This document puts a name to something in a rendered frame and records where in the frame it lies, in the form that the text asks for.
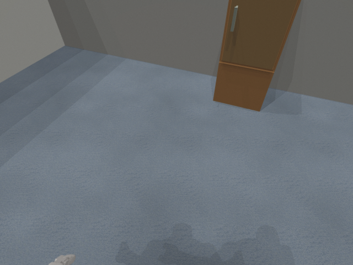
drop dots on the cupboard door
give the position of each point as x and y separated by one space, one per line
259 30

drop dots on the handle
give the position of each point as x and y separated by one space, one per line
234 18

